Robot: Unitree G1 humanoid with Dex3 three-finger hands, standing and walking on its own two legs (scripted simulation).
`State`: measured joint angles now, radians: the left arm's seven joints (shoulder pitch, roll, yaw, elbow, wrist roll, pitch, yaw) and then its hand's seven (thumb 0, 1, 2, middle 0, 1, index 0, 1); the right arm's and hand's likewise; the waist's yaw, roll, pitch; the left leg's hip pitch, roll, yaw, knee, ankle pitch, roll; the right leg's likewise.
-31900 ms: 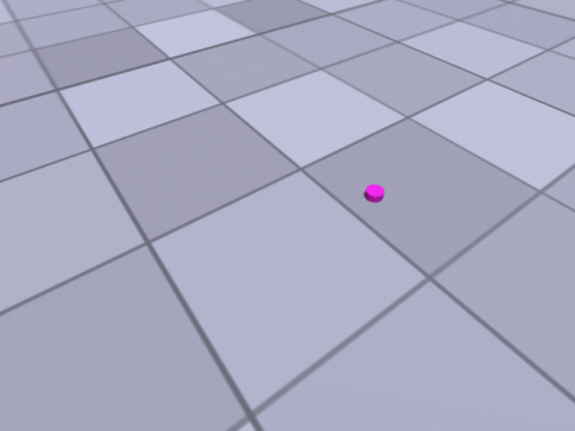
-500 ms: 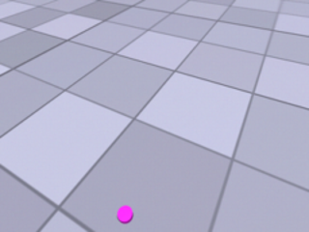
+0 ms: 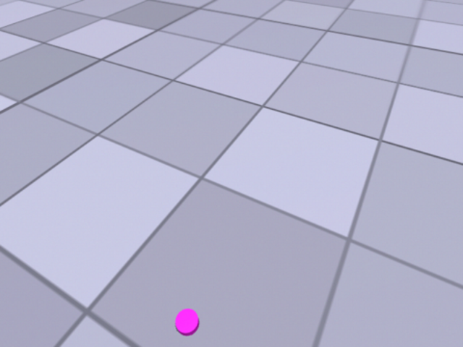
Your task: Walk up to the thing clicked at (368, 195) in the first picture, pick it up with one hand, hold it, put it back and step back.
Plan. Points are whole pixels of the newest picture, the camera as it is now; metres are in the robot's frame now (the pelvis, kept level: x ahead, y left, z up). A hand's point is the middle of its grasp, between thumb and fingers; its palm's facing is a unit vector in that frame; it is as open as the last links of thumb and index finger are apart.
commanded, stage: stand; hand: left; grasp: from above
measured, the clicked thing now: (187, 322) +0.41 +0.21 -0.76
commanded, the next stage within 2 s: step back in 0.58 s
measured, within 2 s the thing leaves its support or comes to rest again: neither
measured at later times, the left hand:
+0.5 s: hand out of the picture +0.06 +0.25 -0.16, palm faces +0.00 -0.94 -0.34, open 7.3 cm
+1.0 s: hand out of the picture +0.10 +0.31 -0.18, palm faces +0.00 -0.93 -0.36, open 7.3 cm
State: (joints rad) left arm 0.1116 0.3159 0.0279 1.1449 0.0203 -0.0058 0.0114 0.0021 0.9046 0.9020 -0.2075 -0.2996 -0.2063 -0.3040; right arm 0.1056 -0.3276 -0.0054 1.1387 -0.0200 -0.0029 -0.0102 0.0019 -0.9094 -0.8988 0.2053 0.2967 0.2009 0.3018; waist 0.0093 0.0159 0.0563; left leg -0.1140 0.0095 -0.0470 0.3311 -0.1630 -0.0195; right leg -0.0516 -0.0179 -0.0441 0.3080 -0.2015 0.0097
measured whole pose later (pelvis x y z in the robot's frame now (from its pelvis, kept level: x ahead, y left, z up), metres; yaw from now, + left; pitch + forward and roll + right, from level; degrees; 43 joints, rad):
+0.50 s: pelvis +0.00 +0.00 +0.00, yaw +0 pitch -3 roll +0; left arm 0.13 0.33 0.02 1.14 0.02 -0.01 0.00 0.00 0.90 0.90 -0.21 -0.30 -0.21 -0.30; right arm 0.12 -0.33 0.00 1.15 -0.02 0.00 0.00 0.00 -0.91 -0.90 0.21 0.30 0.20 0.30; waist 0.01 0.01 0.06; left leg -0.12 0.01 -0.05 0.32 -0.16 -0.02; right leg -0.06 -0.02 -0.05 0.32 -0.21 0.00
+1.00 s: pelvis -0.05 +0.05 -0.02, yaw +1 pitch -1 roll -1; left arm 0.00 0.40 0.07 0.90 0.01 0.06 0.04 0.00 0.91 0.90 -0.21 -0.30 -0.21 -0.30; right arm 0.15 -0.35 -0.05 0.96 -0.03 0.03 0.00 0.00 -0.91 -0.90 0.20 0.30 0.20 0.30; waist -0.03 -0.06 0.21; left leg -0.28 -0.04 -0.01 0.62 -0.32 0.05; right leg -0.41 0.05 0.13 0.95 -0.56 -0.03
